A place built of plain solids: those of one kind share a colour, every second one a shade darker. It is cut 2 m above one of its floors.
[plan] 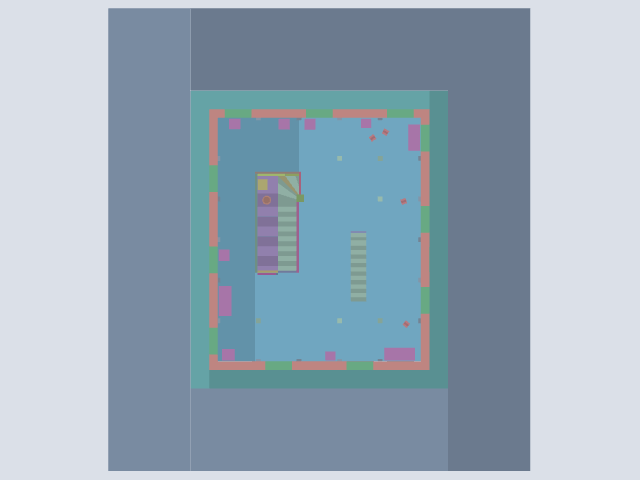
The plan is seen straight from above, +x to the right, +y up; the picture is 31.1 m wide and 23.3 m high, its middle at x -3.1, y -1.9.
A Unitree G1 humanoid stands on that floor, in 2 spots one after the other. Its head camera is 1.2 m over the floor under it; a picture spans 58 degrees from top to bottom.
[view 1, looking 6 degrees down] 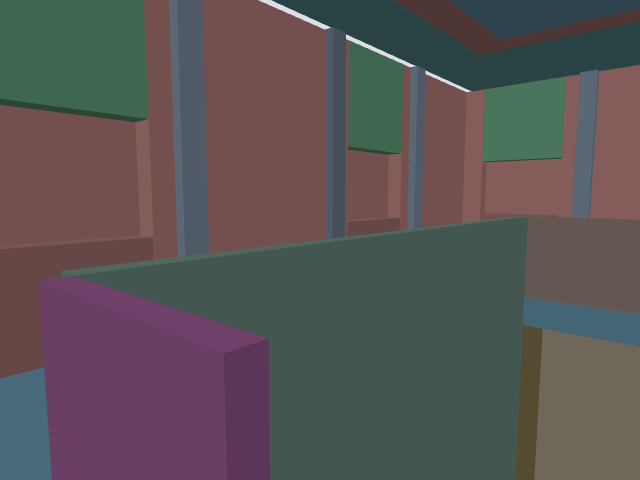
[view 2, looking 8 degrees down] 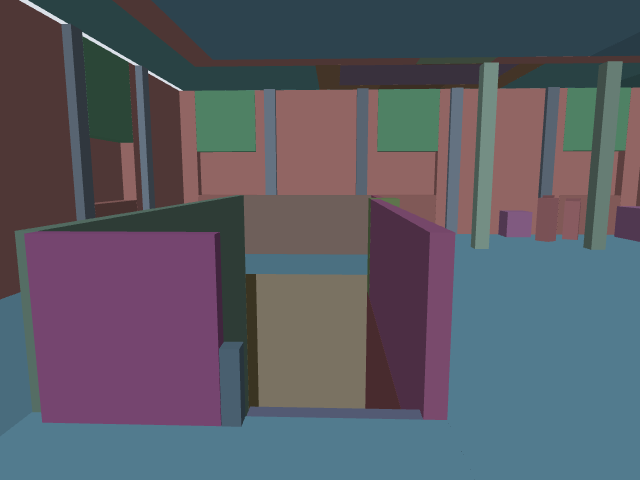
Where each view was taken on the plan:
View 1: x -4.69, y -4.00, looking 131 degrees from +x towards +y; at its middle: wall_beside_right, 2.40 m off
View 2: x -4.69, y -5.55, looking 92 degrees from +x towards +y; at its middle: parapet_foot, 6.93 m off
